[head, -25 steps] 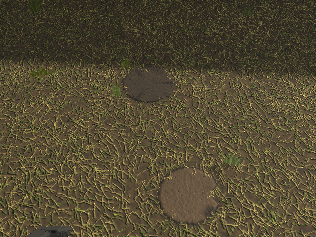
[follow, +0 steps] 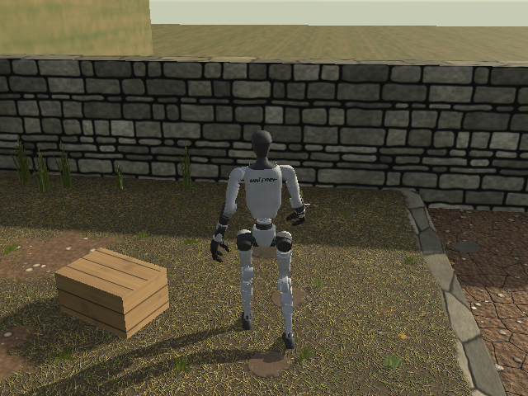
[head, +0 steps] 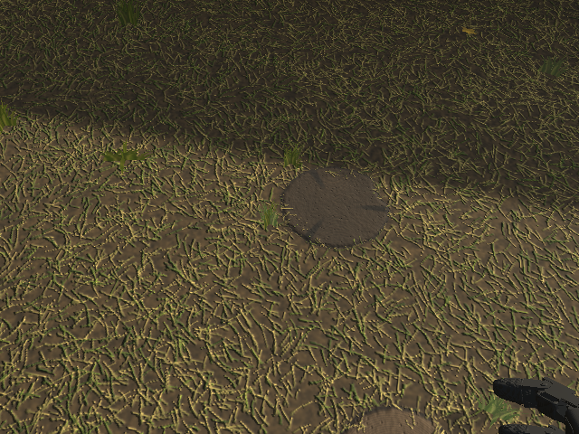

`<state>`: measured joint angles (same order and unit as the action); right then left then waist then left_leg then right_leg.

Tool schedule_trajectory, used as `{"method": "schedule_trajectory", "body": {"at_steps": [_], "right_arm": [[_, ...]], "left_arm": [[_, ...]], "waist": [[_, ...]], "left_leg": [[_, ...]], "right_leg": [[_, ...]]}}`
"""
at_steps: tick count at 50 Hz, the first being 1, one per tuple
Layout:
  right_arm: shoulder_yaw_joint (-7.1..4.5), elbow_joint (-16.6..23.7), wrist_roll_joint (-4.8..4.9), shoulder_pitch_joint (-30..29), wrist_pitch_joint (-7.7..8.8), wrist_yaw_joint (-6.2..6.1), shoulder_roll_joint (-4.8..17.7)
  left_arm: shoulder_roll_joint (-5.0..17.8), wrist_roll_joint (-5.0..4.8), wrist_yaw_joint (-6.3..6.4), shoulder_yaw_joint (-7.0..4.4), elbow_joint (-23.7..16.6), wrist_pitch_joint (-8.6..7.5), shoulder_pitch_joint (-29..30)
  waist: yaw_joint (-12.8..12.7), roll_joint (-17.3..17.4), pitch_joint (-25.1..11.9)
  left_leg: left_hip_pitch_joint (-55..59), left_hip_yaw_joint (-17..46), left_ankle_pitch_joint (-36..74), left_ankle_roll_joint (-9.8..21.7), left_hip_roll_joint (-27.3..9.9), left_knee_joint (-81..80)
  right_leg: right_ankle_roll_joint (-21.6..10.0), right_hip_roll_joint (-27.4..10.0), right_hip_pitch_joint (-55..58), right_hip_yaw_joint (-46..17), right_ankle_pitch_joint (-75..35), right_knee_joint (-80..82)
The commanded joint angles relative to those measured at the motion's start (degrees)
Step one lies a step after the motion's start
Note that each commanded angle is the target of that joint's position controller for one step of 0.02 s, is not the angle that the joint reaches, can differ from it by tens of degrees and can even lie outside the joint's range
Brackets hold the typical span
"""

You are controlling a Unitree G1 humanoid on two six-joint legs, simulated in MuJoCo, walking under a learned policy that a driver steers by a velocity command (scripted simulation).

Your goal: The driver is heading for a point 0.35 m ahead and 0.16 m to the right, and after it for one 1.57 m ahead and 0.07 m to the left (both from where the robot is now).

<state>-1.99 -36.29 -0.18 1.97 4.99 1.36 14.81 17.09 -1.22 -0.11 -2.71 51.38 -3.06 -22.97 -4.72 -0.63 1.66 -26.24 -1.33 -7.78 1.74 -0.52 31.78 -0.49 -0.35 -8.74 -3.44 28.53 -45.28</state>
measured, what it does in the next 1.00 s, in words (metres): walks ahead: right foot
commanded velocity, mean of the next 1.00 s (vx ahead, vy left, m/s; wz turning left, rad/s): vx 0.50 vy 0.00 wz -0.06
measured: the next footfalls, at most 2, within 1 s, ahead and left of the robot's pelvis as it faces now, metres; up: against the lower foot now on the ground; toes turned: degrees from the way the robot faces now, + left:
right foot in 0.48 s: +0.38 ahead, -0.18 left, +0.00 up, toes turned -18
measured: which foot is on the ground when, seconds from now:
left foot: down 0.00-0.48, up 0.50-1.00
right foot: up 0.00-0.46, down 0.48-1.00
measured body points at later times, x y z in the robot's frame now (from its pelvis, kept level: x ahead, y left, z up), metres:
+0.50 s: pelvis +0.26 -0.05 -0.01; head +0.30 -0.07 +0.44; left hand +0.53 +0.13 -0.09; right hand +0.20 -0.33 -0.14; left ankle +0.10 +0.11 -0.70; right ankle +0.35 -0.16 -0.73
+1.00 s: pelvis +0.54 -0.09 -0.01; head +0.57 -0.09 +0.44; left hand +0.58 +0.19 -0.14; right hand +0.71 -0.34 -0.11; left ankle +0.68 +0.00 -0.72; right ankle +0.35 -0.17 -0.72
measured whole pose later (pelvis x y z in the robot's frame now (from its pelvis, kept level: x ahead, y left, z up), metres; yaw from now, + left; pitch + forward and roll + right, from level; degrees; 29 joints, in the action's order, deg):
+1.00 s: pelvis +0.54 -0.09 -0.01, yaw -3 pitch +2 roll -2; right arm -2.8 -43.4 1.3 4.5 2.1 3.4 14.4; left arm 15.8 -0.6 1.2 -4.5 50.7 -2.4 -17.6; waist -2.9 1.2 2.3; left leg -31.6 -3.8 -5.5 5.3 -1.8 34.5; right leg 1.0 -0.5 7.4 15.4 25.3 -18.0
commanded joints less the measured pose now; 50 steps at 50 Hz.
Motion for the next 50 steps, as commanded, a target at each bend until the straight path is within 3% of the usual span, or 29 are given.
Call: {"method": "schedule_trajectory", "body": {"at_steps": [1,2,3,4,7,11,14,17,19,21,22,23,24,25,26,27,28,29,30,31,34,36,40,45,48,49,50], "right_arm": [[-3.35,-1.95,0.31,18.53,-0.25,-0.63,9.13],[-2.84,-1.95,0.13,14.82,0.0,-0.47,7.77],[-2.49,-2.18,-0.11,12.12,0.3,-0.27,6.15],[-2.43,-2.55,-0.54,10.57,0.76,-0.26,5.59],[-2.96,-4.22,-0.63,9.27,1.89,-0.51,5.89],[-3.64,-6.34,-0.83,10.46,1.75,-1.37,7.74],[-4.06,-7.52,-0.39,12.07,1.19,-1.89,9.4],[-4.55,-9.23,0.4,15.06,0.14,-2.09,10.66],[-4.88,-10.03,1.02,15.95,-0.78,-2.13,11.48],[-5.12,-10.56,1.51,16.34,-1.55,-2.29,12.71],[-5.09,-11.13,1.67,16.64,-1.87,-2.3,13.25],[-4.72,-11.6,1.75,15.97,-2.2,-2.3,13.05],[-3.77,-11.35,1.18,16.22,-1.99,-2.39,11.39],[-0.92,-9.4,-0.29,23.11,-0.84,-1.3,2.99],[-1.48,-10.96,1.88,19.85,0.9,-0.72,6.72],[-2.88,-8.75,4.5,12.45,1.54,-0.48,10.65],[-2.54,-7.84,4.27,10.19,1.76,-0.72,9.65],[-2.72,-8.46,2.84,9.57,1.41,-1.1,9.15],[-3.11,-9.47,2.34,11.68,0.47,-1.21,9.05],[-3.09,-10.56,2.31,13.93,-0.57,-1.22,8.12],[-2.72,-10.91,2.12,14.05,-2.55,-1.61,5.46],[-2.66,-10.16,1.86,11.69,-2.62,-1.61,5.05],[-1.86,-8.41,1.38,5.27,-1.9,-0.32,3.53],[-1.28,-4.36,1.36,-1.93,-1.85,1.42,3.14],[-2.29,-3.08,1.48,0.27,-2.18,2.28,5.16],[-3.12,-3.58,1.59,4.13,-2.44,2.28,6.61],[-4.53,-5.1,1.77,11.35,-2.57,1.97,9.03]], "left_arm": [[8.38,-1.52,0.04,-1.67,-6.38,-1.94,3.0],[7.54,-1.11,0.26,-1.68,-6.53,-1.69,4.83],[6.83,-0.44,0.32,-1.91,-6.55,-1.24,5.43],[5.65,-0.51,0.23,-1.92,-6.27,-0.55,4.24],[3.06,-0.56,0.17,-1.75,-6.85,1.09,4.96],[2.17,-0.14,-0.54,-1.49,-8.96,1.22,9.91],[1.23,0.07,-1.73,-0.83,-10.97,0.87,15.93],[1.15,0.05,-2.68,-0.52,-13.63,0.88,21.16],[1.76,0.02,-3.29,-0.7,-15.22,0.94,22.88],[2.78,0.27,-3.53,-1.31,-15.98,1.09,21.73],[3.8,0.43,-3.38,-2.02,-15.47,1.18,18.16],[5.95,0.31,-2.92,-3.46,-13.24,1.18,9.86],[9.95,0.17,-1.86,-5.26,-10.55,1.44,0.39],[17.11,0.5,-1.03,-6.29,-9.54,1.26,-2.23],[12.48,0.71,-0.94,-4.83,-10.72,0.76,-4.15],[9.81,1.34,-1.13,-3.87,-10.4,0.04,-0.59],[8.13,1.28,-1.08,-3.38,-10.22,-0.43,3.32],[5.4,1.3,-1.12,-2.67,-10.01,-0.81,7.15],[3.35,1.8,-1.12,-2.11,-10.25,-1.33,9.58],[2.84,2.09,-1.2,-2.09,-10.15,-1.85,10.68],[4.07,2.32,-1.0,-2.62,-8.57,-3.39,11.25],[4.49,2.57,-0.39,-2.81,-7.48,-3.52,10.48],[5.58,2.12,0.45,-2.92,-6.27,-3.3,9.79],[7.29,0.92,0.91,-3.63,-3.4,-1.37,5.04],[9.28,0.39,1.59,-4.19,-3.63,0.13,6.6],[10.0,0.29,1.89,-4.35,-3.9,0.66,7.36],[10.42,0.15,2.12,-4.35,-4.2,1.1,8.48]], "waist": [[10.61,9.83,-10.47],[8.71,6.77,-7.0],[7.18,6.68,-4.18],[5.54,7.81,-3.33],[3.99,5.77,-1.22],[4.75,3.76,0.62],[7.03,2.66,2.37],[8.84,2.09,4.04],[8.71,2.67,4.14],[6.94,4.19,1.64],[4.33,5.1,-0.93],[-0.81,4.45,-5.13],[-5.13,1.71,-10.08],[-0.01,-13.09,-17.54],[-3.64,-7.53,-26.17],[-4.46,-4.65,-16.42],[-1.9,-3.23,-10.47],[0.37,-2.21,-6.26],[2.62,-3.7,-4.66],[3.94,-4.09,-4.16],[5.37,-1.82,-1.16],[4.88,-1.71,0.15],[2.55,-1.69,1.94],[0.09,-1.1,4.32],[3.23,-3.81,0.9],[5.76,-4.91,-1.71],[10.05,-4.65,-5.52]], "left_leg": [[37.64,29.33,-14.6,10.13,-20.49,-14.87],[30.99,23.64,-9.43,9.21,-18.13,-16.62],[25.99,18.81,-5.07,8.85,-16.16,-18.61],[22.3,14.98,-1.89,8.46,-15.04,-20.45],[18.4,7.63,6.1,9.12,-14.62,-23.71],[19.98,-0.2,10.86,8.8,-13.84,-24.93],[21.2,-4.98,11.63,7.89,-13.64,-25.46],[26.7,-7.29,13.35,7.26,-15.21,-24.04],[30.77,-8.55,18.73,6.41,-16.24,-21.2],[32.27,-9.54,36.06,5.59,-16.6,-15.02],[32.1,-9.57,44.29,5.3,-16.55,-9.46],[29.1,-10.77,46.13,4.09,-14.92,0.18],[17.48,-11.21,35.09,2.25,-12.62,13.91],[-8.33,-9.62,-14.67,-1.59,-2.68,38.04],[-12.48,4.69,-27.51,-1.31,1.23,47.43],[-17.21,6.88,-24.03,-0.21,-1.41,48.57],[-16.74,6.31,-18.7,0.52,-4.59,43.95],[-14.58,5.87,-14.98,0.27,-6.67,39.61],[-10.44,6.63,-11.71,0.06,-8.03,37.35],[-7.25,6.94,-9.59,-0.26,-8.32,36.42],[-8.77,7.71,-4.66,-1.63,-8.29,32.17],[-12.11,8.36,1.55,-2.23,-7.83,26.56],[-10.35,3.82,13.51,-1.85,-6.47,11.87],[-14.98,0.38,9.5,0.55,-5.05,4.19],[-8.84,-3.94,0.95,3.51,-0.87,3.84],[-3.55,-5.38,-2.05,4.84,1.29,4.44],[6.35,-5.8,-1.68,6.64,3.47,2.49]], "right_leg": [[-1.2,-2.6,-35.67,-3.47,-1.48,-26.3],[-0.83,-4.68,-33.64,-2.55,-6.11,-24.77],[-0.46,-6.02,-31.93,-2.59,-9.32,-22.41],[-0.11,-7.18,-28.76,-2.86,-11.65,-21.4],[0.91,-7.75,-28.4,-2.82,-15.66,-19.27],[1.5,-7.43,-31.11,-2.62,-26.02,-8.33],[0.73,-6.62,-29.5,1.01,-31.75,0.82],[-0.81,-6.01,-30.95,3.17,-30.36,6.24],[-2.28,-5.02,-31.06,4.88,-26.32,8.27],[-4.47,-1.67,-24.87,7.6,-20.22,9.1],[-5.87,0.58,-18.7,8.51,-17.39,9.6],[-7.68,2.91,-6.92,8.95,-19.96,13.54],[-9.69,0.13,10.51,3.46,-23.61,14.2],[-19.8,-18.0,32.86,-26.32,-18.3,16.19],[-23.07,-24.04,33.69,-41.17,-14.04,25.57],[-19.2,-21.78,26.84,-30.17,-17.65,26.95],[-16.36,-19.2,18.24,-21.38,-20.63,27.43],[-14.54,-16.79,10.91,-15.33,-23.9,29.05],[-13.3,-15.06,5.82,-10.66,-26.01,31.18],[-12.82,-14.41,2.65,-8.33,-26.09,33.38],[-12.47,-14.09,-0.68,-1.39,-31.61,37.36],[-11.45,-13.11,0.74,3.06,-33.66,38.15],[-8.94,-11.25,2.09,10.55,-33.28,39.71],[-8.32,-15.13,13.76,13.26,-40.12,35.98],[-6.55,-15.98,17.71,15.24,-63.83,26.99],[-5.82,-15.72,17.64,15.73,-71.93,20.74],[-4.51,-14.42,14.71,16.57,-73.65,10.7]]}}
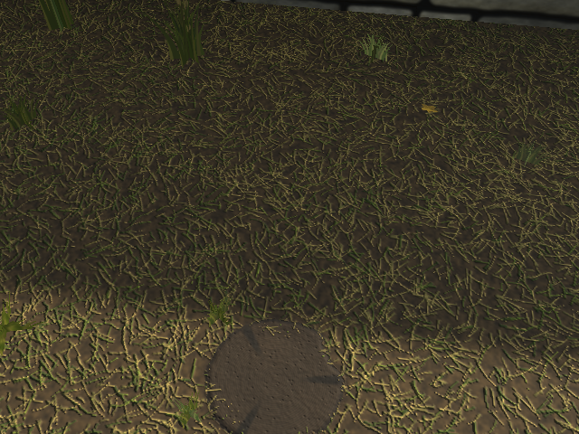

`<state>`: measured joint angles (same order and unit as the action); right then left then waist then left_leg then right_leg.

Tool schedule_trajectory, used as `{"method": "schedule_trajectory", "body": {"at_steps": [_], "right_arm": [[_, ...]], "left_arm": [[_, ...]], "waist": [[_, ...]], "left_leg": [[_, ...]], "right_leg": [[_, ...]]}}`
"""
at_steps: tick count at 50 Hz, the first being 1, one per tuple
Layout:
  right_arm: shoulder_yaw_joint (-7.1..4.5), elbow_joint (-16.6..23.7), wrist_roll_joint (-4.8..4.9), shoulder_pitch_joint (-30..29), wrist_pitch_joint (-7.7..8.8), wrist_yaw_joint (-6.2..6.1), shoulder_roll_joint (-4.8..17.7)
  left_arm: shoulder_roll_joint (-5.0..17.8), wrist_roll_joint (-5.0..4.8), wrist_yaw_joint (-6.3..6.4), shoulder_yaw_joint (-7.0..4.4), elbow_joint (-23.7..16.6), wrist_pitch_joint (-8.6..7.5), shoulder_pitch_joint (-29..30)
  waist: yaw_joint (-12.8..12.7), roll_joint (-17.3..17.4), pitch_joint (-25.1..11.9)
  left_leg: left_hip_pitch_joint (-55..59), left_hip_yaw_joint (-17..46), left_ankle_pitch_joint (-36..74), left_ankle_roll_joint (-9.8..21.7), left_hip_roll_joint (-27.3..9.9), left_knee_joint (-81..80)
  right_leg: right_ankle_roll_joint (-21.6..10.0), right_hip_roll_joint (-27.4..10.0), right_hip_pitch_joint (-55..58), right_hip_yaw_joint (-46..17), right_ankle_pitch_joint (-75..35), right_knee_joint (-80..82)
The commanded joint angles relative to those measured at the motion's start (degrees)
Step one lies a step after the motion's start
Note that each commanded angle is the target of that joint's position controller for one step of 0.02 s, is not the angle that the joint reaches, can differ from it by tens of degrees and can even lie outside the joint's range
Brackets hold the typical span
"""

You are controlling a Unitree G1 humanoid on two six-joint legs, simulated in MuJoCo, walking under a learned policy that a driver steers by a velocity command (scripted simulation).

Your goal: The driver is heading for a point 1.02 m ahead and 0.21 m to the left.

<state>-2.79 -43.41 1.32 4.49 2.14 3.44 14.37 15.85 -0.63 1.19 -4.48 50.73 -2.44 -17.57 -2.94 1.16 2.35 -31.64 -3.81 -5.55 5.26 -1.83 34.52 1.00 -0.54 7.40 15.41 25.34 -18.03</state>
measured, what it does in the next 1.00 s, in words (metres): walks ahead, turning left: left foot, then right foot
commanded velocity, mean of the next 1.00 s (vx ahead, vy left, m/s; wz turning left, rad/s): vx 0.28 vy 0.00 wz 0.46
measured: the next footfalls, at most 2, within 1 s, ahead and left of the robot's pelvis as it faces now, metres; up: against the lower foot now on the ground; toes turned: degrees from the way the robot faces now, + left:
left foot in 0.02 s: +0.18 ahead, +0.09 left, +0.00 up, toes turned +4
right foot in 0.48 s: +0.48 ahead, -0.06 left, +0.00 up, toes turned +27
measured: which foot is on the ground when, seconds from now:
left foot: up 0.00-0.00, down 0.02-0.48, up 0.50-0.86, down 0.88-1.00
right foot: down 0.00-0.02, up 0.04-0.46, down 0.48-1.00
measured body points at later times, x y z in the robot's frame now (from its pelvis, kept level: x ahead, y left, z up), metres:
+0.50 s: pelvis +0.29 +0.00 +0.00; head +0.32 +0.02 +0.45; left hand +0.45 +0.30 -0.07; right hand +0.42 -0.27 -0.11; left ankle +0.14 +0.09 -0.71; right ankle +0.46 -0.07 -0.72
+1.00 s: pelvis +0.37 +0.04 +0.02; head +0.37 +0.07 +0.47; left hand +0.35 +0.34 -0.11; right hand +0.64 -0.10 -0.07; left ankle +0.34 +0.15 -0.72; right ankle +0.45 -0.07 -0.70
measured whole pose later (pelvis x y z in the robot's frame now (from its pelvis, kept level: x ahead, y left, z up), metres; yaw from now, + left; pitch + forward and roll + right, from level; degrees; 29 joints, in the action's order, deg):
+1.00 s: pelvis +0.37 +0.04 +0.02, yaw +29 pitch +0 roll -1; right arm -1.6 -37.9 -1.8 9.1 -1.6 -0.5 13.9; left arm 16.6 0.7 0.1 -2.2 48.3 0.4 -8.3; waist -1.5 -2.1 1.5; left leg -16.2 1.1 -13.5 1.4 0.6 29.3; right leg 2.8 -2.7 -19.2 2.1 24.2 -37.6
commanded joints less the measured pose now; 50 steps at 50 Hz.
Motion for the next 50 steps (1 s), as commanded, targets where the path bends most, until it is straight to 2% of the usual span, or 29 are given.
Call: {"method": "schedule_trajectory", "body": {"at_steps": [1,2,3,4,5,6,7,11,16,20,22,23,24,25,26,27,28,29,31,34,37,41,43,44,45,46,47,48,50], "right_arm": [[-5.68,-0.22,0.26,18.3,-0.07,-1.05,13.23],[-7.13,-0.79,0.58,20.5,-0.23,-1.98,19.53],[-5.96,1.09,0.06,20.43,0.63,-1.68,17.45],[-4.85,1.01,-0.48,19.09,1.26,-1.52,13.66],[-4.4,1.35,-0.23,15.73,1.75,-1.51,11.95],[-3.83,2.02,-0.01,11.71,1.88,-1.55,9.98],[-3.23,2.97,-0.51,9.21,1.99,-1.82,8.32],[-3.58,3.87,-0.56,9.04,2.06,-3.13,10.17],[-3.98,3.21,-0.13,12.84,1.12,-4.33,11.42],[-4.05,2.12,0.07,15.66,-0.22,-4.93,11.0],[-4.11,3.05,-0.19,14.17,-0.94,-5.5,10.66],[-3.84,4.08,-0.14,12.08,-1.1,-5.59,9.81],[-2.96,5.48,-0.66,11.69,-0.95,-5.51,7.19],[-1.8,5.77,-1.67,20.23,-0.83,-5.4,3.06],[-1.85,6.02,-0.14,26.96,-0.64,-4.97,6.82],[-3.21,4.87,0.66,23.28,-1.33,-5.11,11.59],[-3.75,6.14,0.49,16.54,-2.34,-5.37,13.15],[-4.05,6.59,0.12,13.86,-3.48,-5.66,12.98],[-3.71,7.45,0.17,14.16,-4.96,-5.77,9.88],[-2.52,8.35,-0.61,13.58,-4.84,-5.82,6.15],[-1.86,8.75,-1.09,11.65,-4.61,-5.17,5.89],[-1.83,9.08,-1.22,9.07,-5.04,-4.17,6.86],[-1.95,8.05,-1.65,10.46,-4.81,-3.82,6.82],[-2.13,8.49,-2.1,10.16,-4.72,-3.99,8.1],[-2.61,9.63,-2.79,9.93,-4.72,-4.7,12.36],[-1.91,10.12,-3.6,6.01,-4.37,-4.62,11.61],[-1.54,10.44,-3.61,3.88,-3.52,-4.25,9.28],[-1.04,9.57,-3.75,2.89,-2.71,-4.08,7.95],[-0.99,8.78,-2.91,1.02,-1.78,-4.02,8.07]], "left_arm": [[11.13,-0.28,1.08,-2.16,-4.13,0.29,3.61],[3.26,1.78,0.16,0.18,-6.78,-1.03,-1.6],[3.64,0.57,-0.74,0.92,-7.56,-3.66,0.57],[7.42,-1.78,-1.53,-0.1,-9.33,-5.31,7.5],[7.21,-1.93,-1.54,0.1,-10.01,-6.17,9.12],[7.2,-0.43,-1.06,-0.18,-9.32,-6.32,9.17],[7.85,0.51,-0.8,-0.68,-9.01,-5.78,8.21],[5.6,1.43,-0.62,-0.38,-9.71,-3.29,8.03],[3.29,0.83,-1.19,0.82,-12.88,-3.49,18.67],[5.99,0.77,-2.03,-0.06,-14.34,-4.34,20.71],[7.43,0.98,-2.28,-0.76,-13.52,-4.88,17.19],[7.89,1.39,-2.1,-1.11,-12.49,-5.16,13.21],[10.11,2.5,-1.77,-1.62,-12.04,-5.37,8.09],[13.38,3.5,-1.32,-1.98,-12.13,-4.82,4.07],[13.43,1.7,-1.77,-2.36,-10.83,-3.46,1.32],[9.07,1.36,-1.55,-1.31,-12.83,-2.64,4.58],[6.37,1.58,-1.05,-0.39,-13.51,-1.71,7.57],[5.11,1.76,-0.84,0.29,-13.58,-0.97,10.43],[6.0,2.2,-0.57,0.08,-12.65,-0.35,13.0],[7.44,2.16,-0.54,-0.53,-11.14,-0.51,12.7],[8.55,1.16,-0.51,-0.84,-10.52,0.22,14.15],[9.44,0.1,-1.0,-0.7,-8.68,1.35,13.46],[8.11,-0.57,-1.22,0.03,-7.51,1.66,13.46],[5.81,-0.27,-1.48,0.92,-6.16,1.53,10.89],[2.17,1.89,-2.02,2.22,-6.61,1.27,9.02],[2.24,1.82,-1.65,2.23,-7.22,1.34,9.0],[6.01,1.61,-1.16,1.45,-7.02,1.78,11.24],[6.58,1.21,-1.05,1.06,-6.72,2.03,11.38],[6.71,1.62,-0.55,0.81,-5.03,2.69,9.73]], "waist": [[13.15,-3.42,-11.02],[8.22,11.61,-15.7],[8.82,8.31,-23.76],[10.84,4.35,-17.48],[8.73,1.33,-11.37],[6.02,-1.65,-7.28],[3.92,-0.42,-5.82],[2.04,0.98,-3.9],[6.38,3.69,-2.23],[6.72,4.96,-2.63],[4.56,6.45,-4.39],[1.95,6.27,-6.06],[-0.19,3.35,-11.91],[2.65,-10.9,-20.23],[3.71,-21.14,-27.49],[2.12,-12.54,-22.12],[1.07,-8.29,-15.63],[1.73,-6.0,-10.99],[4.09,-8.86,-6.16],[4.11,-9.18,-7.8],[3.85,-8.33,-10.95],[3.26,-8.66,-9.07],[4.8,-7.89,-7.82],[4.65,-5.51,-7.41],[1.89,6.51,-9.46],[0.98,13.27,-7.94],[2.75,10.28,-5.94],[2.2,10.38,-5.38],[1.82,9.33,-5.2]], "left_leg": [[28.08,1.48,-1.57,5.67,4.15,-3.9],[49.45,29.82,-7.77,15.31,-10.6,-5.6],[56.55,52.28,-14.6,20.53,-17.23,-15.56],[52.98,44.87,-12.06,16.81,-15.83,-18.0],[44.79,36.99,-7.43,14.63,-13.55,-17.98],[36.32,30.88,-1.39,12.89,-10.98,-18.34],[30.29,27.06,3.85,12.21,-9.24,-19.4],[19.96,20.57,12.23,11.98,-6.19,-22.12],[15.93,17.22,3.97,7.6,-2.16,-20.95],[21.22,22.32,7.91,5.24,-3.51,-13.24],[23.74,25.34,11.76,3.44,-3.69,-7.1],[23.04,24.82,12.95,1.58,-1.63,-2.28],[19.14,22.38,8.21,-0.92,1.75,8.23],[5.56,16.58,-26.57,-4.69,8.38,25.85],[-4.32,14.25,-37.16,-6.36,7.93,38.92],[-7.65,14.96,-31.5,-7.93,4.41,44.02],[-9.0,11.87,-27.16,-8.79,2.84,44.12],[-7.71,10.65,-24.94,-9.48,1.17,42.38],[-1.62,8.43,-22.23,-9.46,-0.88,35.85],[2.64,6.54,-20.46,-9.39,-0.46,26.13],[8.49,6.01,-14.51,-8.54,-0.89,16.21],[14.49,4.18,-10.86,-6.72,0.39,4.39],[22.13,2.8,-4.35,-4.45,1.79,-7.23],[26.91,6.46,0.52,-2.69,-0.59,-12.41],[31.3,20.36,13.12,0.83,-12.41,-14.89],[22.97,25.07,8.76,8.58,-17.53,-16.36],[19.81,23.39,2.97,9.13,-14.73,-17.43],[19.56,20.92,2.1,7.38,-12.61,-17.3],[19.81,17.95,8.05,5.58,-10.81,-15.56]], "right_leg": [[-3.63,-11.73,-11.58,-1.9,-59.68,-31.48],[0.52,-1.87,-38.1,-3.72,-11.48,-53.33],[0.14,4.21,-48.37,-17.93,9.45,-62.55],[-1.42,0.6,-53.78,-21.41,5.01,-62.81],[-2.4,-2.03,-53.49,-20.88,-0.19,-58.02],[-2.06,-4.12,-50.31,-20.43,-3.29,-52.69],[-1.49,-5.52,-45.93,-20.57,-5.71,-49.19],[2.26,-5.4,-41.3,-18.53,-11.08,-38.92],[3.7,-1.05,-36.33,-17.48,-28.79,-17.05],[2.17,1.47,-33.91,-19.18,-28.71,-9.86],[0.24,1.83,-30.46,-19.58,-26.08,-8.42],[-1.12,1.28,-25.02,-18.65,-29.78,-5.4],[-4.02,-4.75,-13.6,-22.46,-39.26,-6.69],[-11.43,-20.1,5.01,-37.23,-60.61,-11.37],[-19.15,-28.7,12.02,-54.45,-49.92,-8.89],[-17.36,-25.09,6.47,-50.19,-38.22,-5.97],[-14.66,-21.63,-0.47,-40.98,-33.99,-4.89],[-13.6,-18.44,-7.89,-34.56,-33.82,-3.55],[-12.51,-14.34,-19.32,-26.66,-31.39,0.18],[-15.01,-14.67,-19.96,-22.52,-41.06,1.31],[-15.5,-15.71,-19.33,-20.05,-41.68,1.21],[-14.07,-15.4,-20.01,-19.56,-28.51,0.58],[-10.8,-13.36,-23.06,-18.53,-20.79,-2.6],[-6.67,-11.18,-26.13,-17.1,-15.54,-5.1],[-1.38,-5.74,-30.48,-11.37,-4.71,-16.5],[1.09,-2.23,-31.22,-12.34,4.4,-18.37],[2.02,-3.08,-29.62,-14.57,3.78,-21.99],[2.04,-2.92,-29.8,-15.2,2.21,-22.61],[2.85,-3.38,-28.46,-16.19,-0.08,-22.67]]}}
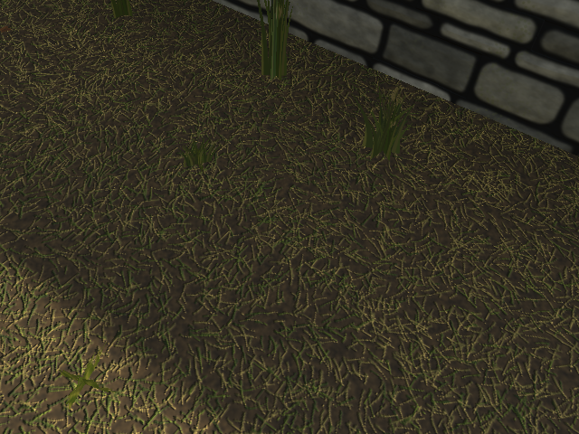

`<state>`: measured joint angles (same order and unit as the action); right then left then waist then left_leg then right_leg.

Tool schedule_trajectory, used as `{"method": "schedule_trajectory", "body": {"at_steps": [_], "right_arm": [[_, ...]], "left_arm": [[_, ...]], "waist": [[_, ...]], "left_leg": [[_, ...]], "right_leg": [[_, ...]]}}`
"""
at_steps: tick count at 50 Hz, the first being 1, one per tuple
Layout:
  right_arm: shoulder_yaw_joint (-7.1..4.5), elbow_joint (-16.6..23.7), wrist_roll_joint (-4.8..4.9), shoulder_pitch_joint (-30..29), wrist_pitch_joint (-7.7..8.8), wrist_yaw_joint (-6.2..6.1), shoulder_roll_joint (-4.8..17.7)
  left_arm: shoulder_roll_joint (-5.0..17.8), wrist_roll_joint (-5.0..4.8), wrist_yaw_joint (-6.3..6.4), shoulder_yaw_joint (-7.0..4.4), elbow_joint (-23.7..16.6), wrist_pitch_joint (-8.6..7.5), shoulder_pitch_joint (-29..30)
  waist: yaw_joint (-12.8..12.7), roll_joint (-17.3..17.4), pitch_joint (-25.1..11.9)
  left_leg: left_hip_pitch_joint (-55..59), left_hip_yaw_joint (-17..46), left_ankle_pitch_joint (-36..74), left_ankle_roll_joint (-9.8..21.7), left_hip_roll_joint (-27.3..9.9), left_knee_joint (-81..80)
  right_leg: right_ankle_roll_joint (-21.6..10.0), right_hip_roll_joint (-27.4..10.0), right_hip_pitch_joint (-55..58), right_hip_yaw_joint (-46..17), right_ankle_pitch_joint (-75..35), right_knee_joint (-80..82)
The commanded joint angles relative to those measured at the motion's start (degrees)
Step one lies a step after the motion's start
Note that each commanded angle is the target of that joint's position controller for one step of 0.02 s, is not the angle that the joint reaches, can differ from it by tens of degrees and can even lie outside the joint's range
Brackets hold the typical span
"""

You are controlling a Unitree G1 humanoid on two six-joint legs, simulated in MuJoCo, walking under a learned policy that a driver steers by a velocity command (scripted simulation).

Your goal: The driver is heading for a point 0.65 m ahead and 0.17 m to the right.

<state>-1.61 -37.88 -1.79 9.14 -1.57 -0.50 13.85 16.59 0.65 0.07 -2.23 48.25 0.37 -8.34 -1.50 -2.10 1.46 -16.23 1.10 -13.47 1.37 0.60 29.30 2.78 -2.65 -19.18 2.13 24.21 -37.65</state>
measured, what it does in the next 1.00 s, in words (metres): walks ahead: left foot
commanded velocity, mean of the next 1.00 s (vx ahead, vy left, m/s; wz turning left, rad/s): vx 0.19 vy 0.00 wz -0.01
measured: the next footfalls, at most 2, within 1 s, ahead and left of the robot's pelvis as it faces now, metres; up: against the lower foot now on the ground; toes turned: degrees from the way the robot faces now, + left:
left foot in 0.84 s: +0.37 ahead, +0.10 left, +0.00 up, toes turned +0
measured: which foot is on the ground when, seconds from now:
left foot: down 0.00-0.52, up 0.54-0.82, down 0.84-1.00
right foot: down 0.00-0.86, up 0.88-1.00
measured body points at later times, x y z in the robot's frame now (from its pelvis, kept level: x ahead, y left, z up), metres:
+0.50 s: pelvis +0.06 -0.02 -0.01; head +0.06 -0.03 +0.44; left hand +0.12 +0.25 -0.14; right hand +0.13 -0.29 -0.14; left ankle +0.02 +0.11 -0.74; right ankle +0.01 -0.14 -0.74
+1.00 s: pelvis +0.22 +0.01 -0.01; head +0.26 +0.03 +0.44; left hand +0.27 +0.29 -0.15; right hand +0.39 -0.25 -0.10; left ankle +0.33 +0.10 -0.74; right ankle +0.12 -0.12 -0.65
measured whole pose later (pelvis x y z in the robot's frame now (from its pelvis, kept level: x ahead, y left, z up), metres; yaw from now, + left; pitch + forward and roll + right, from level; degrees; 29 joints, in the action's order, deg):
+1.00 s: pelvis +0.22 +0.01 -0.01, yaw -5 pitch +1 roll +0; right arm -2.2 -45.1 -1.0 3.9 2.9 0.4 13.5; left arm 16.1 -1.1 2.3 -3.1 54.3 0.2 -16.1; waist -2.2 -1.9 3.4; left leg -22.4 -5.1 -5.8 3.2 0.1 27.5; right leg 2.6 -1.5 -22.4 -2.5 29.7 -65.8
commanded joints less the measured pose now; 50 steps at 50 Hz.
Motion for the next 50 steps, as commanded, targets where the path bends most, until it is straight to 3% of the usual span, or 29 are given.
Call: {"method": "schedule_trajectory", "body": {"at_steps": [1,4,6,7,9,12,14,16,18,21,23,24,25,26,27,28,29,31,33,36,38,41,42,43,44,45,46,47,50], "right_arm": [[-1.95,2.71,0.37,-3.79,2.06,-0.14,8.16],[-1.47,0.96,1.27,-3.85,1.69,0.02,6.4],[-1.48,-0.44,0.79,-1.14,1.79,0.33,6.25],[-1.67,-0.51,0.58,0.44,1.55,0.35,6.36],[-1.87,-1.21,0.66,-2.45,1.26,-0.01,7.09],[-1.92,-2.34,0.82,-2.4,0.84,-0.53,6.24],[-2.14,-3.79,1.13,-1.33,0.61,-0.79,6.21],[-2.77,-4.51,1.71,-0.39,0.57,-0.97,7.35],[-2.98,-5.04,2.16,1.03,1.6,-0.93,7.49],[-3.51,-6.72,2.71,4.99,3.6,-0.36,8.71],[-3.6,-6.76,2.91,4.14,4.2,-0.12,9.39],[-3.36,-5.83,3.0,1.35,4.39,-0.03,8.65],[-2.94,-4.34,3.04,-2.07,4.73,0.11,7.29],[-2.44,-2.51,2.91,-4.56,5.66,0.22,5.0],[-2.51,-1.49,2.63,-5.38,6.93,0.25,5.48],[-2.95,-1.56,3.39,-6.15,7.56,0.23,7.08],[-2.8,-1.61,4.14,-5.5,7.78,0.52,6.55],[-2.41,-1.37,3.95,-6.56,7.74,1.29,5.26],[-2.17,-0.73,3.38,-7.8,7.54,2.1,4.1],[-0.71,0.18,2.65,-10.29,7.14,2.95,0.49],[-1.76,0.05,2.87,-8.68,6.52,2.68,3.68],[-3.84,-3.81,1.9,1.25,5.81,1.43,8.03],[-4.48,-5.17,1.45,5.48,5.66,0.8,9.38],[-5.23,-5.71,0.01,10.19,5.49,0.06,13.76],[-4.39,-5.23,-0.58,10.53,4.9,0.41,14.32],[-4.06,-4.45,0.71,7.85,4.53,0.84,12.07],[-3.35,-3.67,1.93,2.02,4.57,0.74,9.9],[-2.45,-3.82,2.14,-1.94,4.69,0.68,7.25],[-2.21,-5.03,-0.09,-7.39,5.26,0.61,6.13]], "left_arm": [[5.31,0.19,0.42,-1.27,-2.05,-0.07,-0.17],[3.45,-0.04,-0.12,-0.43,-0.57,-0.6,-1.63],[6.78,0.56,-0.18,-0.71,-0.76,-0.55,-0.77],[9.35,-0.23,-0.23,-1.5,0.51,-0.44,0.38],[5.46,0.04,-0.41,-0.66,1.16,-0.71,0.67],[5.11,0.04,0.01,-0.43,2.77,-1.38,0.45],[5.03,-0.31,0.47,-0.37,4.24,-1.19,-1.02],[5.65,-0.85,1.0,-0.66,4.32,-1.19,-1.14],[5.0,-1.07,1.25,-0.53,3.88,-2.22,-1.14],[3.41,-1.51,0.52,-0.3,3.59,-4.71,-1.15],[3.15,-2.02,-0.35,-0.3,4.11,-6.03,-3.08],[3.76,-2.1,-0.75,-0.51,5.29,-6.5,-5.81],[5.58,-2.01,-0.99,-1.08,7.06,-6.84,-9.83],[9.6,-2.31,-0.98,-2.41,9.57,-6.91,-15.68],[12.64,-2.23,-1.11,-3.43,10.7,-6.51,-20.75],[9.95,-1.38,-1.12,-2.71,10.67,-6.43,-22.33],[7.86,-0.97,-1.13,-2.07,10.18,-6.55,-21.44],[5.8,-1.13,-0.94,-1.28,9.26,-6.02,-19.12],[3.88,-0.92,-0.32,-0.41,8.21,-4.78,-16.0],[6.8,-0.5,1.18,-0.81,6.68,-3.8,-12.61],[9.33,-1.19,1.52,-1.62,7.46,-4.09,-14.01],[8.16,-2.1,1.56,-1.71,7.17,-4.38,-11.29],[7.28,-1.84,1.36,-1.48,7.09,-4.3,-11.62],[4.01,0.18,1.13,-0.52,5.95,-4.24,-14.87],[-2.16,-0.49,0.93,1.16,7.84,-3.96,-24.96],[3.84,-2.12,0.86,-0.62,8.31,-3.37,-23.62],[5.62,-2.98,1.23,-1.38,6.27,-2.51,-17.31],[5.08,-2.6,1.96,-1.57,5.58,-1.41,-14.1],[3.69,-1.46,3.27,-2.44,4.23,1.7,-14.91]], "waist": [[-0.04,11.58,-4.87],[-1.07,8.71,-6.95],[1.32,4.31,-5.97],[3.44,-1.26,-3.66],[1.25,-0.03,-2.16],[1.12,-0.15,-2.77],[0.93,0.85,-3.4],[1.18,2.21,0.67],[1.4,4.46,4.0],[1.89,9.39,3.63],[0.2,11.57,3.25],[-1.58,10.32,3.09],[-3.46,6.04,2.56],[-4.47,-4.42,1.03],[-6.2,-12.7,0.17],[-6.8,-9.72,1.39],[-5.33,-4.91,2.22],[-3.94,-2.02,3.3],[-2.53,-3.4,4.56],[-1.78,-5.26,3.49],[-0.2,-6.76,1.15],[5.89,-5.36,-4.14],[8.13,-3.63,-6.3],[7.78,6.5,-13.18],[3.71,18.99,-24.69],[4.3,13.79,-23.37],[3.29,10.47,-13.53],[2.08,6.76,-8.62],[-1.49,9.5,-4.23]], "left_leg": [[4.38,11.81,21.33,9.38,-12.66,-9.05],[5.9,8.97,22.73,7.0,-9.97,-5.88],[4.82,7.52,8.29,3.31,-5.92,-4.96],[4.79,5.34,4.95,2.09,-3.72,-6.14],[5.9,4.34,4.61,1.4,-3.25,-4.44],[6.3,4.0,9.01,1.48,-3.25,-4.07],[5.96,2.97,-3.33,1.88,-1.95,-4.56],[1.46,4.14,-20.58,3.33,-1.95,-5.69],[-1.09,7.86,-27.06,5.15,-4.18,-7.82],[2.34,17.94,-28.92,8.88,-10.28,-12.08],[1.83,21.37,-24.36,10.24,-12.56,-12.59],[-0.42,18.28,-18.34,9.02,-10.97,-10.06],[-4.47,11.57,-10.18,6.3,-6.96,-3.77],[-12.47,1.09,-1.59,2.16,-0.24,10.11],[-25.58,-2.98,-6.97,-0.67,2.59,22.1],[-35.38,0.12,-19.93,-0.82,1.23,33.03],[-40.35,2.37,-18.78,0.21,-1.6,38.93],[-43.78,1.45,-11.61,1.17,-5.43,38.15],[-36.49,-1.18,-5.39,0.13,-5.95,29.2],[-14.3,-6.3,7.68,-1.5,-0.98,10.9],[-5.97,-4.85,14.26,-1.01,0.4,6.56],[7.24,-2.93,19.64,2.19,1.95,0.45],[14.4,-2.17,24.89,3.27,0.17,-1.21],[28.73,8.28,45.78,6.86,-11.56,3.29],[36.66,26.07,52.93,17.0,-26.62,-0.21],[27.75,28.53,36.86,16.74,-24.56,-6.68],[19.42,21.05,24.62,14.33,-22.19,-9.19],[11.76,15.67,17.53,12.11,-19.05,-11.75],[-3.94,5.7,10.03,10.61,-15.09,-16.75]], "right_leg": [[1.42,-1.17,-0.15,-2.89,-0.09,-2.45],[1.18,-0.75,7.28,-2.01,-15.46,11.4],[-0.47,-3.55,10.1,-4.56,-26.79,13.8],[-2.3,-2.67,6.3,-3.6,-19.58,12.12],[-2.62,-2.04,4.18,-3.83,-14.84,14.28],[-1.98,-1.8,5.89,-3.66,-17.3,14.43],[-2.53,-0.27,5.69,-2.2,-5.92,13.99],[-4.15,0.62,1.55,-1.78,7.34,12.27],[-5.21,0.69,-1.82,-2.0,10.52,9.83],[-6.18,1.78,-4.79,-0.68,4.32,2.99],[-8.09,1.82,-2.04,-0.95,0.21,3.24],[-9.26,1.4,2.28,-1.9,-1.2,6.62],[-10.44,-0.47,8.31,-5.46,-2.1,10.88],[-12.76,-5.92,17.98,-15.89,-6.28,16.05],[-17.34,-14.66,29.28,-30.52,-13.87,21.3],[-20.43,-19.41,33.75,-36.25,-19.56,22.22],[-20.1,-19.45,35.74,-33.91,-22.54,20.84],[-16.99,-17.31,34.95,-25.33,-25.8,22.31],[-13.97,-13.14,27.36,-17.29,-30.81,25.47],[-10.9,-6.28,11.77,-5.74,-41.04,26.82],[-10.19,-7.87,11.31,-5.82,-44.27,26.09],[-6.74,-6.89,13.53,-5.29,-52.03,14.99],[-5.02,-4.59,10.81,-4.84,-48.41,7.39],[-2.74,-0.2,0.57,-3.7,-25.59,-8.16],[-0.45,6.44,-7.04,-6.21,16.6,-28.18],[-0.3,5.05,-7.32,-10.65,15.35,-34.82],[-0.48,2.51,-11.96,-7.56,12.12,-36.23],[-0.31,0.32,-11.69,-6.2,8.61,-34.4],[0.04,-1.59,-3.01,-4.92,2.29,-30.47]]}}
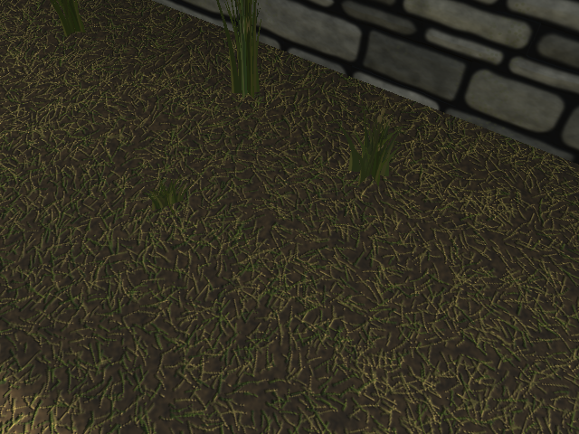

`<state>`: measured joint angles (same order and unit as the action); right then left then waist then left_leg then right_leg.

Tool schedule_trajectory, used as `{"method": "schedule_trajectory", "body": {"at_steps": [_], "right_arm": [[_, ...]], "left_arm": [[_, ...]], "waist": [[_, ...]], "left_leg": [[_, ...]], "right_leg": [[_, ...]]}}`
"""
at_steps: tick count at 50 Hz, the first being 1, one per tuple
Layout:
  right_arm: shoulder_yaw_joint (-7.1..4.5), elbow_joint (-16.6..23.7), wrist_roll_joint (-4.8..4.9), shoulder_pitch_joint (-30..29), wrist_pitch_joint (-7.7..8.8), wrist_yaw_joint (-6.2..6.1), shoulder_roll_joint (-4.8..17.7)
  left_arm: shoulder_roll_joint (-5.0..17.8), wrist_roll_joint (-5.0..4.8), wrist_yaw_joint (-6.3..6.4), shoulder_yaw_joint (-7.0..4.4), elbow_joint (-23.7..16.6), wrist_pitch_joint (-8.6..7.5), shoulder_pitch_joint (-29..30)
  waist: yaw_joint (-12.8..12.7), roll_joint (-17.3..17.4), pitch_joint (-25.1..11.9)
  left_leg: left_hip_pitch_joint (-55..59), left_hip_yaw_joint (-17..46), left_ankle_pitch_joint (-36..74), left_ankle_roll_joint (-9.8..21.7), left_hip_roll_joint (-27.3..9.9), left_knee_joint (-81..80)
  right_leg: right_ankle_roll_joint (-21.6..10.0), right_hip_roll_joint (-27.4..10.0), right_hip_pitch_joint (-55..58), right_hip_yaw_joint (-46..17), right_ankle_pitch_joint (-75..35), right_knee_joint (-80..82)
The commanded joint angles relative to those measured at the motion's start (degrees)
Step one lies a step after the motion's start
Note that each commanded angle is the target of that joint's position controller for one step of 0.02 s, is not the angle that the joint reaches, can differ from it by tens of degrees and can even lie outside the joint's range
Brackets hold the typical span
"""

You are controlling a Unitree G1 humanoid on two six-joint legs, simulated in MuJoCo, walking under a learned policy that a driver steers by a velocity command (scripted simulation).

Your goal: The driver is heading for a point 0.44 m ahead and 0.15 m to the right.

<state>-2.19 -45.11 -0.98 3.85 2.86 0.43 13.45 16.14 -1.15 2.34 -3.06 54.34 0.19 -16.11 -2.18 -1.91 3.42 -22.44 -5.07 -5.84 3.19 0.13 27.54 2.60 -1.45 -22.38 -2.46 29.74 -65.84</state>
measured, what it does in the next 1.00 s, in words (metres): walks ahead, turning right: right foot, then left foot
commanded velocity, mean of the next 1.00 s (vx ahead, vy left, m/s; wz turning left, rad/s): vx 0.23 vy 0.00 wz -0.47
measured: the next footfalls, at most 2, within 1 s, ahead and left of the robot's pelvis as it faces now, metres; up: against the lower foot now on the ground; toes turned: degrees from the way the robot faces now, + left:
right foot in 0.30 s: +0.06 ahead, -0.13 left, +0.00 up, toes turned -13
left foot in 0.78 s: +0.27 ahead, +0.05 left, +0.00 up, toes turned -29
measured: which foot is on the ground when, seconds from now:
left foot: down 0.00-0.30, up 0.32-0.76, down 0.78-1.00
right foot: up 0.00-0.28, down 0.30-0.78, up 0.80-1.00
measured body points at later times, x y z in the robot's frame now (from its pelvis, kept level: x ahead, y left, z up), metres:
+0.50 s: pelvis +0.04 -0.04 +0.02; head +0.06 -0.08 +0.47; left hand +0.19 +0.22 -0.08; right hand +0.12 -0.36 -0.11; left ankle +0.11 +0.11 -0.66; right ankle +0.02 -0.12 -0.73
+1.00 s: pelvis +0.23 -0.06 +0.02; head +0.26 -0.05 +0.47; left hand +0.49 +0.11 -0.09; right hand +0.12 -0.31 -0.11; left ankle +0.24 +0.06 -0.73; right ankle +0.20 -0.22 -0.66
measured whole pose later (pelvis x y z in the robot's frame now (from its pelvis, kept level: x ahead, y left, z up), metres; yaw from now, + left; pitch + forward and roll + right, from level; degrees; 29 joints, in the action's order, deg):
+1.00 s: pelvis +0.23 -0.06 +0.02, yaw -29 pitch +2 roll +1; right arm -3.6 -54.8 0.2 18.0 5.7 0.8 14.5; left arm 16.9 -0.6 0.4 -3.9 40.4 -3.5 -13.9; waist 3.1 -3.1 -0.6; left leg -6.3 -0.5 -13.5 1.5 1.5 17.4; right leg -0.8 -3.1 -34.4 -3.3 14.4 -56.4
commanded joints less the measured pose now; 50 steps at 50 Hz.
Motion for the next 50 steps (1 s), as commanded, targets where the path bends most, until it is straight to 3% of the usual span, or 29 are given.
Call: {"method": "schedule_trajectory", "body": {"at_steps": [1,4,7,12,14,15,16,17,18,19,20,21,23,25,28,33,36,38,39,40,41,42,43,45,48,50], "right_arm": [[-1.7,1.72,-1.06,-2.24,0.92,-0.69,6.77],[-2.43,0.61,-0.45,-1.52,0.51,-2.26,8.87],[-3.02,0.48,0.14,-2.73,-0.51,-3.4,10.58],[-3.63,-0.32,1.29,-2.3,-2.3,-3.32,12.2],[-3.61,-0.82,2.13,-2.15,-3.2,-3.15,11.69],[-3.29,-1.96,2.32,0.44,-3.62,-2.92,9.75],[-2.66,-1.58,0.85,1.8,-3.87,-2.36,6.59],[-2.88,1.73,0.04,-3.42,-3.43,-2.77,6.95],[-3.42,2.23,0.13,-6.47,-3.37,-2.85,8.78],[-3.81,1.68,0.89,-4.52,-3.27,-2.59,9.39],[-4.27,0.04,0.97,-2.74,-2.96,-2.59,10.05],[-4.57,-0.33,0.76,-3.22,-2.51,-2.49,10.62],[-4.58,-0.07,1.29,-5.0,-1.06,-1.67,9.76],[-4.46,-0.22,1.33,-6.71,0.42,-1.11,9.14],[-3.79,-0.34,1.37,-8.43,1.74,-0.37,7.48],[-3.18,0.36,2.29,-9.74,2.95,0.61,8.01],[-3.52,-0.22,2.81,-6.62,4.09,0.94,9.67],[-4.15,-2.67,2.45,0.66,4.67,0.76,10.7],[-4.74,-4.34,1.74,7.66,4.89,0.41,12.53],[-5.71,-5.36,0.44,14.08,4.5,0.02,17.49],[-6.01,-6.85,0.65,16.19,4.35,0.79,18.22],[-4.76,-5.69,1.43,13.26,4.48,1.02,13.56],[-4.02,-5.13,1.53,11.13,4.32,0.97,10.74],[-3.05,-4.91,0.97,9.11,3.95,0.66,8.47],[-2.73,-5.74,1.27,10.26,3.83,0.25,8.8],[-2.73,-6.12,1.44,9.99,3.38,-0.21,10.09]], "left_arm": [[3.81,0.41,1.19,-1.82,-2.68,2.14,-7.06],[4.08,0.8,1.01,-2.18,-5.98,2.68,-3.09],[4.16,0.89,0.03,-2.14,-8.45,3.03,0.49],[5.07,0.63,-1.57,-2.61,-10.47,3.22,2.12],[5.26,0.76,-2.13,-3.06,-9.83,3.13,-0.51],[7.06,1.19,-1.98,-3.76,-9.46,3.07,-2.46],[12.63,1.2,-0.98,-5.07,-10.38,2.94,-3.59],[17.12,2.58,-0.88,-5.51,-12.39,2.0,-1.8],[14.3,3.39,-1.12,-4.94,-13.0,0.37,-0.4],[13.18,2.3,-1.02,-4.83,-13.02,-0.93,1.17],[11.43,0.68,-0.96,-4.58,-13.39,-1.46,2.55],[9.77,-0.33,-0.81,-4.0,-13.31,-1.68,2.66],[8.39,0.21,-0.26,-3.31,-13.11,-2.07,0.63],[8.98,0.63,0.19,-3.54,-13.01,-2.66,-1.29],[10.3,0.3,0.34,-4.04,-12.93,-3.06,-2.28],[11.31,-0.2,-0.42,-4.58,-13.19,-2.64,-3.07],[10.35,-0.13,-0.73,-4.29,-13.77,-2.24,-2.24],[7.16,0.09,-0.74,-3.21,-14.41,-2.03,-1.13],[3.73,0.51,-0.73,-2.13,-14.79,-2.2,-0.87],[-0.02,0.48,-0.86,-1.06,-16.58,-2.95,-2.27],[3.54,-0.94,-0.58,-1.62,-17.76,-3.78,-3.6],[7.56,-1.32,-0.63,-2.52,-16.69,-4.13,-2.82],[7.88,-0.95,-0.79,-2.65,-16.22,-4.18,-1.09],[6.48,0.01,-1.23,-2.45,-16.88,-4.65,1.71],[4.0,0.61,-2.09,-1.61,-18.54,-4.84,4.38],[2.38,1.12,-2.21,-0.78,-20.15,-4.95,7.56]], "waist": [[-1.19,9.35,-6.07],[-0.3,8.56,-6.74],[0.16,7.4,-7.31],[0.31,6.73,-7.32],[-1.36,5.91,-7.44],[-1.57,2.45,-6.32],[0.17,-11.69,-4.95],[-0.15,-17.05,-3.12],[-0.74,-9.63,-4.85],[1.15,-7.59,-6.29],[1.87,-4.25,-7.14],[1.59,-4.41,-6.14],[1.31,-5.25,-5.12],[0.42,-4.63,-5.05],[-0.44,-5.58,-4.43],[-1.55,-6.51,-2.77],[0.18,-7.15,-3.51],[3.96,-6.43,-5.59],[6.68,-3.25,-8.89],[6.83,11.16,-12.33],[6.47,18.01,-10.31],[6.31,12.46,-4.83],[5.83,10.41,-1.87],[4.73,8.53,-0.43],[4.39,8.74,-0.8],[4.39,7.59,-0.06]], "left_leg": [[1.45,10.35,1.98,9.6,-14.77,-15.55],[3.65,9.73,-1.75,11.71,-17.48,-16.87],[4.61,7.89,-4.54,11.57,-18.63,-17.59],[8.47,4.42,-5.48,9.38,-19.3,-14.77],[7.95,1.35,-7.12,6.07,-17.42,-9.51],[5.36,-1.52,-9.56,2.25,-14.39,-2.39],[-5.62,-7.79,-19.68,-3.79,-7.44,14.83],[-16.75,-1.24,-32.05,-6.54,0.67,26.54],[-17.1,5.81,-29.86,-5.8,-0.16,34.39],[-18.28,7.76,-23.05,-4.71,-1.25,35.02],[-19.11,8.37,-18.28,-4.11,-2.45,33.97],[-20.65,8.52,-14.17,-3.96,-2.93,32.33],[-20.91,8.69,-8.36,-3.83,-2.39,28.23],[-20.3,9.06,-4.38,-4.18,-1.94,21.19],[-15.2,8.7,-1.81,-5.41,-0.75,11.22],[-7.01,8.15,-3.95,-5.9,0.33,2.88],[0.84,8.18,-4.32,-4.62,0.69,-0.93],[11.9,7.1,-2.36,-3.05,-0.29,-4.95],[22.26,12.41,-5.14,-0.72,-6.17,-5.32],[34.66,30.82,-17.91,5.52,-17.43,-10.02],[34.81,47.38,-31.98,11.22,-23.42,-15.21],[31.33,43.38,-34.17,10.91,-21.83,-15.7],[28.29,36.21,-28.94,8.91,-18.63,-15.54],[23.54,27.83,-17.13,7.7,-15.41,-16.78],[20.49,20.35,-3.88,8.2,-13.27,-18.95],[18.02,14.62,14.25,7.94,-11.81,-17.96]], "right_leg": [[0.2,-2.82,0.17,0.15,-3.5,-0.44],[0.2,-4.1,-2.45,0.56,-5.96,5.89],[-0.15,-4.66,-1.2,1.7,-8.65,11.91],[-2.41,-3.12,3.49,5.18,-9.26,22.86],[-4.91,-0.85,9.3,7.4,-14.41,33.37],[-7.14,-0.86,12.62,4.14,-18.37,40.22],[-12.22,-12.83,17.47,-13.69,-32.16,47.03],[-22.36,-21.12,14.7,-29.25,-34.84,49.99],[-22.38,-18.84,14.14,-25.61,-33.39,50.39],[-18.9,-15.63,15.73,-21.42,-24.53,50.71],[-15.8,-13.52,17.13,-20.09,-11.8,51.42],[-14.83,-13.0,17.74,-20.57,-3.55,53.27],[-14.5,-11.85,19.14,-21.08,-0.92,55.66],[-14.23,-11.17,21.57,-19.7,-5.55,55.93],[-14.32,-9.56,19.68,-17.45,-9.35,55.47],[-14.8,-8.98,13.68,-19.49,-7.29,53.54],[-14.04,-8.48,11.5,-22.58,-6.74,50.8],[-11.73,-5.19,7.59,-20.94,-7.04,44.73],[-9.4,-2.17,1.49,-17.1,-5.4,35.14],[-5.37,5.34,-12.77,-7.99,1.03,16.97],[-4.67,5.03,-23.26,-7.2,5.44,5.0],[-4.95,1.97,-26.61,-9.02,0.81,-0.42],[-5.1,0.56,-27.07,-7.96,-4.2,-1.2],[-5.13,-1.96,-25.16,-6.69,-10.93,1.76],[-3.58,-3.75,-22.53,-2.33,-16.05,7.77],[-2.12,-3.43,-19.36,0.53,-19.13,15.74]]}}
